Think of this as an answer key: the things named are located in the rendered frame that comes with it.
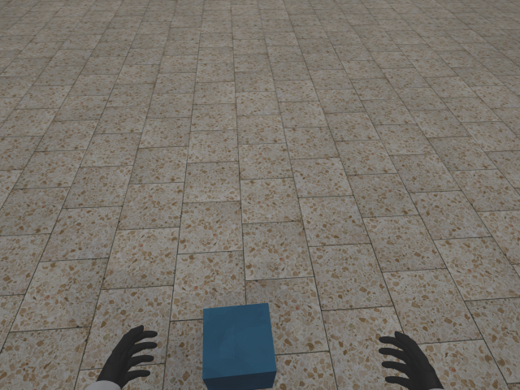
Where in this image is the carton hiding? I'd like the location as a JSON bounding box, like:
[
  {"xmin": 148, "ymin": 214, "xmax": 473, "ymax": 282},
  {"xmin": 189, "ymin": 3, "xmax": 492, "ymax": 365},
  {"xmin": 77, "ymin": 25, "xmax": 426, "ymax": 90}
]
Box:
[{"xmin": 202, "ymin": 303, "xmax": 277, "ymax": 390}]

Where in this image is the right robot hand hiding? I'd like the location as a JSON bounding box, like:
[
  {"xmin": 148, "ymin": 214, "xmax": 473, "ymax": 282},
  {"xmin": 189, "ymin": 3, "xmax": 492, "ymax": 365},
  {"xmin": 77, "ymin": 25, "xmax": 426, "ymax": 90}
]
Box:
[{"xmin": 379, "ymin": 331, "xmax": 444, "ymax": 390}]

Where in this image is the left robot hand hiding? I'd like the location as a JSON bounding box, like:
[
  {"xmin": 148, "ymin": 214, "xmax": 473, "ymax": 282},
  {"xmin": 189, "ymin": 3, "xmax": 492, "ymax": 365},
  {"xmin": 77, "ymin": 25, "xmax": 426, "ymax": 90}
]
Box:
[{"xmin": 96, "ymin": 325, "xmax": 158, "ymax": 390}]

